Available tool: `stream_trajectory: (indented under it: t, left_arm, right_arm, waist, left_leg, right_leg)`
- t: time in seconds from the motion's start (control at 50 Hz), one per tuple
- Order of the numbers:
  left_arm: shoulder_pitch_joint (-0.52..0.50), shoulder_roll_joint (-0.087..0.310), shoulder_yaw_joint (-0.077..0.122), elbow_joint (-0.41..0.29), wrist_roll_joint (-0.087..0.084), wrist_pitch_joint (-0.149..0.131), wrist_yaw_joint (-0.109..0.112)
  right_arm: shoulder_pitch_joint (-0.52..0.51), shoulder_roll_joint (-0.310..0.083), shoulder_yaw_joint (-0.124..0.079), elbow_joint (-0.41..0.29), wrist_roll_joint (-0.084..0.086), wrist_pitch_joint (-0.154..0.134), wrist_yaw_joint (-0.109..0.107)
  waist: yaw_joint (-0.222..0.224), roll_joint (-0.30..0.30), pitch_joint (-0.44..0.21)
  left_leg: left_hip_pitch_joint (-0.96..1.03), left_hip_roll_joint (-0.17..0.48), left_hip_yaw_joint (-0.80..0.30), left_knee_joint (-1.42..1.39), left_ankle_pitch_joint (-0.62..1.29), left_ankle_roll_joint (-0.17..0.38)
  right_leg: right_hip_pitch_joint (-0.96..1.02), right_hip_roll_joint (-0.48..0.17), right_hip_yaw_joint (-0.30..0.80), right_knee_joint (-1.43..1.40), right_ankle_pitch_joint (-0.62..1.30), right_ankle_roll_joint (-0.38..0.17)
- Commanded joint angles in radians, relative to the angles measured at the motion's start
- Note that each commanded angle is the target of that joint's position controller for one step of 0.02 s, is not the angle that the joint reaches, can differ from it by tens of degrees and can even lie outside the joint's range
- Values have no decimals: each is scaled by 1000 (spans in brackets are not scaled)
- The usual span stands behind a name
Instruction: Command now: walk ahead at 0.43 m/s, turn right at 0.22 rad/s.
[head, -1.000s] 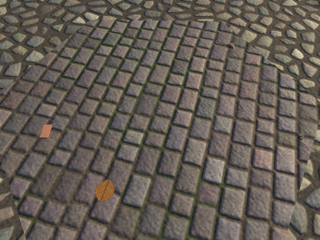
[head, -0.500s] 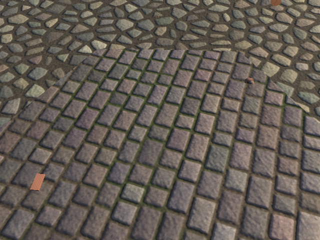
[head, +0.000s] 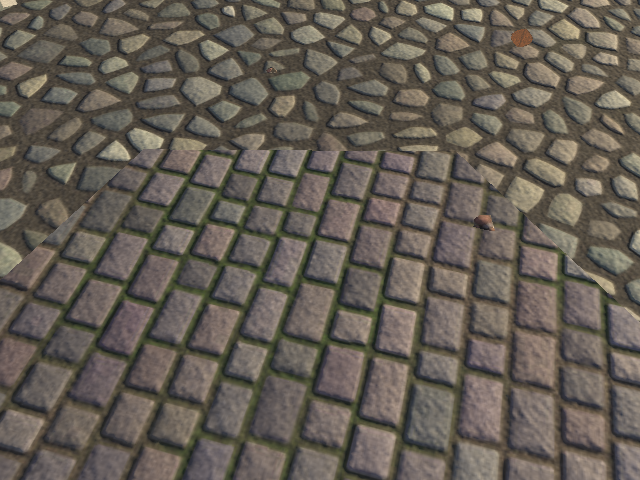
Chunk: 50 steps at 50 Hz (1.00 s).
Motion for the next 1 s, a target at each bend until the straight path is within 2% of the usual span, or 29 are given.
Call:
stream_trajectory:
  t: [0.02, 0.08, 0.1, 0.14, 0.22, 0.26, 0.28, 0.3, 0.32, 0.34, 0.36, 0.38, 0.4, 0.42, 0.46, 0.56, 0.62, 0.66, 0.68, 0.7, 0.72, 0.74, 0.76, 0.78, 0.8, 0.82, 0.84, 0.9, 1.0]
  left_arm:
    - [-18, 68, 27, -82, 8, 3, 8]
    - [-22, 18, 16, -96, 33, 16, 11]
    - [-51, 7, 9, -105, 41, 14, 9]
    - [-120, 2, 0, -115, 42, 10, 2]
    - [-220, 55, 10, -148, 35, 17, 4]
    - [-202, 86, 22, -149, 40, 14, 5]
    - [-161, 102, 32, -132, 45, 11, 8]
    - [-126, 148, 47, -124, 53, 8, 17]
    - [-76, 216, 61, -136, 68, 14, 31]
    - [-71, 212, 58, -145, 70, 29, 29]
    - [-91, 161, 46, -163, 59, 35, 25]
    - [-141, 126, 37, -171, 52, 36, 25]
    - [-196, 107, 31, -178, 50, 37, 26]
    - [-241, 94, 27, -183, 50, 39, 27]
    - [-277, 97, 29, -175, 64, 41, 31]
    - [-280, 125, 41, -151, 53, 45, 52]
    - [-274, 155, 52, -139, 44, 56, 48]
    - [-278, 168, 57, -131, 29, 63, 43]
    - [-288, 169, 59, -128, 18, 69, 42]
    - [-263, 151, 56, -113, 11, 73, 39]
    - [-216, 109, 50, -92, 15, 80, 31]
    - [-209, 50, 34, -129, 63, 81, 20]
    - [-336, 82, 45, -172, 59, 74, 30]
    - [-357, 109, 55, -176, 37, 75, 37]
    - [-321, 113, 60, -160, 31, 78, 46]
    - [-294, 123, 67, -134, 40, 80, 56]
    - [-277, 125, 71, -129, 47, 80, 60]
    - [-267, 105, 70, -135, 37, 69, 56]
    - [-308, 83, 56, -156, 32, 60, 45]
  right_arm:
    - [66, -101, -25, 1, -13, -13, 3]
    - [52, -132, -31, 34, -4, -16, 1]
    - [43, -143, -33, 39, 1, -10, -5]
    - [56, -164, -38, 52, 6, 6, -14]
    - [107, -208, -52, 83, 26, 34, -23]
    - [85, -202, -53, 80, 40, 44, -31]
    - [72, -188, -49, 75, 42, 48, -35]
    - [101, -146, -38, 73, 32, 49, -37]
    - [138, -76, -17, 54, 2, 46, -35]
    - [252, -47, -9, 63, 13, 51, -41]
    - [248, -139, -34, 71, 27, 66, -43]
    - [184, -170, -47, 54, 35, 86, -49]
    - [166, -166, -53, 55, 33, 110, -59]
    - [159, -168, -60, 52, 27, 132, -67]
    - [159, -139, -61, 33, 23, 155, -69]
    - [83, -99, -47, -30, 19, 154, -49]
    - [61, -119, -49, -52, 21, 156, -28]
    - [74, -129, -55, -58, 20, 161, -15]
    - [104, -128, -58, -49, 18, 162, -10]
    - [140, -141, -67, -35, 13, 164, -11]
    - [172, -189, -83, -31, 9, 164, -19]
    - [174, -311, -104, -58, 10, 164, -40]
    - [170, -317, -98, -83, -29, 140, -29]
    - [125, -295, -92, -88, -35, 115, -24]
    - [65, -275, -89, -96, -14, 100, -29]
    - [23, -232, -76, -107, 5, 97, -33]
    - [3, -214, -67, -112, 13, 98, -40]
    - [39, -193, -56, -112, 9, 99, -52]
    - [59, -224, -67, -118, 16, 109, -62]
  waist:
    - [-19, 144, -46]
    - [29, 115, -35]
    - [28, 114, -39]
    - [3, 122, -57]
    - [-26, 142, -70]
    - [1, 148, -81]
    - [24, 136, -95]
    - [22, 84, -127]
    - [12, -93, -218]
    - [-7, -271, -299]
    - [3, -181, -304]
    - [-1, -129, -228]
    - [-19, -89, -181]
    - [-32, -92, -140]
    - [-50, -117, -99]
    - [-29, -101, -120]
    - [-20, -111, -132]
    - [-35, -111, -126]
    - [-57, -102, -125]
    - [-65, -76, -124]
    - [-64, 56, -93]
    - [-14, 383, -66]
    - [-84, 310, -93]
    - [-62, 217, -76]
    - [-27, 185, -66]
    - [-15, 160, -74]
    - [-2, 169, -78]
    - [-6, 162, -114]
    - [-33, 181, -95]
  left_leg:
    - [216, 266, -277, -277, 250, 174]
    - [148, 241, -165, -272, 606, 204]
    - [137, 220, -129, -266, 650, 199]
    - [124, 181, -84, -251, 662, 178]
    - [188, 197, -150, -184, 538, 156]
    - [196, 196, -204, -118, 397, 123]
    - [174, 168, -212, -61, 322, 98]
    - [124, 102, -186, 38, 206, 54]
    - [-43, 0, -113, 286, -175, -4]
    - [-207, -70, -99, 512, -584, -43]
    - [-235, -23, -157, 652, -550, -54]
    - [-291, 6, -145, 704, -474, -59]
    - [-295, 34, -143, 712, -405, -69]
    - [-268, 52, -146, 712, -350, -81]
    - [-191, 47, -109, 701, -273, -91]
    - [-120, 70, -77, 455, -197, -82]
    - [-39, 57, -38, 332, -185, -59]
    - [19, 47, -16, 221, -157, -31]
    - [80, 30, 6, 125, -97, -8]
    - [157, 5, 5, 42, -49, 23]
    - [245, 62, -124, -90, 81, 76]
    - [355, 326, -498, -126, 396, 210]
    - [234, 378, -592, -181, 324, 327]
    - [216, 322, -508, -195, 244, 289]
    - [209, 273, -443, -189, 189, 228]
    - [211, 245, -410, -180, 164, 186]
    - [189, 226, -385, -175, 193, 176]
    - [231, 201, -380, -164, 242, 183]
    - [258, 182, -438, -151, 145, 187]
  right_leg:
    - [-211, -87, 49, 15, 68, 9]
    - [-166, -79, 3, -152, 111, 39]
    - [-143, -76, -12, -241, 170, 46]
    - [-73, -43, -40, -394, 297, 53]
    - [-39, 2, -19, -547, 353, 52]
    - [23, 8, -5, -643, 382, 31]
    - [108, 15, -18, -709, 448, 16]
    - [224, -50, 21, -741, 640, -15]
    - [433, -257, 185, -689, 1013, -95]
    - [528, -437, 374, -709, 1038, -242]
    - [470, -407, 374, -759, 821, -260]
    - [402, -355, 298, -789, 624, -227]
    - [323, -314, 239, -824, 466, -199]
    - [237, -296, 194, -858, 370, -187]
    - [110, -261, 93, -908, 318, -186]
    - [153, -282, -16, -910, 368, -199]
    - [177, -305, -46, -893, 375, -188]
    - [191, -315, -61, -857, 354, -160]
    - [177, -305, -83, -817, 327, -130]
    - [141, -277, -113, -751, 268, -82]
    - [31, -205, -189, -583, 150, 1]
    - [-264, -47, -270, -249, -235, 113]
    - [-314, 13, -72, -79, -275, 108]
    - [-323, 0, -21, -19, -181, 86]
    - [-332, -10, -2, -22, -81, 72]
    - [-324, -19, 10, -25, -24, 72]
    - [-296, -12, 10, -12, 23, 77]
    - [-272, 14, 21, -37, 92, 87]
    - [-227, 32, 43, -289, 106, 112]
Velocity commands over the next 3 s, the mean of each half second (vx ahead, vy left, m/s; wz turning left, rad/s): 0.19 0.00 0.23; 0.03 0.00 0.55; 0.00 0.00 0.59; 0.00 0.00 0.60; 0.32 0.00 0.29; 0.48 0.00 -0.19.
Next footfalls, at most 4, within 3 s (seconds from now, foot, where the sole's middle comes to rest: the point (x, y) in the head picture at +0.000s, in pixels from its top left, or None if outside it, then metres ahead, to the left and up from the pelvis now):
0.30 right None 0.28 -0.13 -0.77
0.72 left None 0.16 0.12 -0.77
1.22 right None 0.28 -0.07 -0.77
1.64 left None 0.09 0.13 -0.77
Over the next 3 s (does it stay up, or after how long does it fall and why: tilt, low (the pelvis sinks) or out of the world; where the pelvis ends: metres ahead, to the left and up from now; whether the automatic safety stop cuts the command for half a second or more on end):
stays up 0.25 0.43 0.00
